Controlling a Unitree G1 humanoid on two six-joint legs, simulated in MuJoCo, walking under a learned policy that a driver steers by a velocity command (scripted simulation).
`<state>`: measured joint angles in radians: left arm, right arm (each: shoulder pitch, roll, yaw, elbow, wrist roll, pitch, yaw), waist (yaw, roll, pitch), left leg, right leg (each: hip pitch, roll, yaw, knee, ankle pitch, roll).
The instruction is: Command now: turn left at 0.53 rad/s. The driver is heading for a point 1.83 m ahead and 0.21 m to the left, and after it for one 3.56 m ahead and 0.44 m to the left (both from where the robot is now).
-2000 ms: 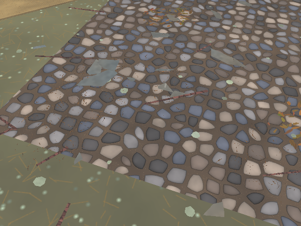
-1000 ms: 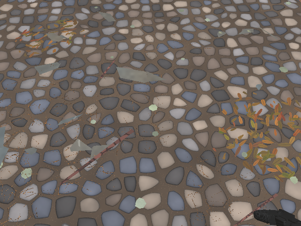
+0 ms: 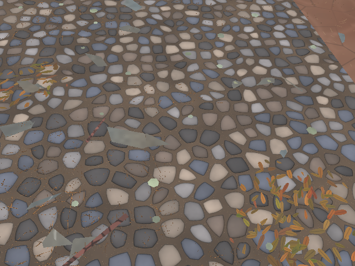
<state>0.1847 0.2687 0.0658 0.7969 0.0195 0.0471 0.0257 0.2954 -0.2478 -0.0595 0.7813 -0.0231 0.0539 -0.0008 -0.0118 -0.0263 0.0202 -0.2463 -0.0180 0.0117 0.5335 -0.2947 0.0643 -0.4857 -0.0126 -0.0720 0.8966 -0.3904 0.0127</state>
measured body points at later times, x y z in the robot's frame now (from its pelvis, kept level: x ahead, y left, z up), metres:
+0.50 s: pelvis +0.00 -0.03 +0.00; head +0.04 -0.05 +0.45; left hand +0.06 +0.26 -0.09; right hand +0.19 -0.27 -0.12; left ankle -0.04 +0.08 -0.69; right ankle +0.03 -0.12 -0.74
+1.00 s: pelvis -0.02 -0.02 +0.01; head -0.01 -0.01 +0.46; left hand -0.03 +0.25 -0.13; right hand +0.17 -0.22 -0.12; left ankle -0.07 +0.07 -0.74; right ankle +0.03 -0.12 -0.74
